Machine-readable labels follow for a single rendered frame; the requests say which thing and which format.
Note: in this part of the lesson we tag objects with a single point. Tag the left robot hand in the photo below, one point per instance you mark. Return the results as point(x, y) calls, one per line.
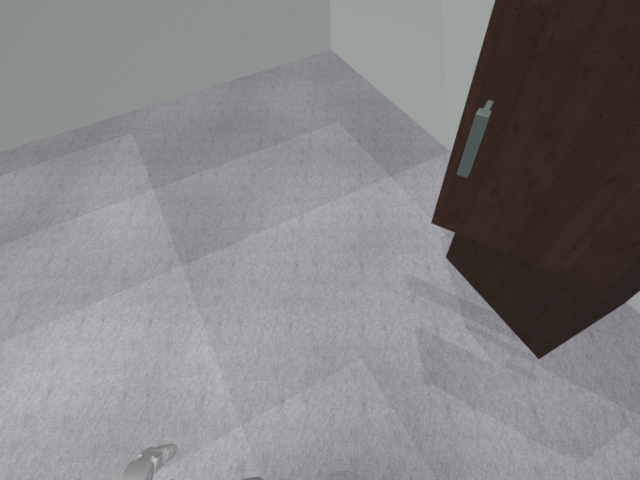
point(149, 462)

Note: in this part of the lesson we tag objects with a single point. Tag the cupboard door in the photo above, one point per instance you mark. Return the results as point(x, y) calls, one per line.
point(556, 179)

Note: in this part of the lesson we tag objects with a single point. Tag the handle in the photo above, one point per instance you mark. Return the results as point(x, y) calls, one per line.
point(474, 139)

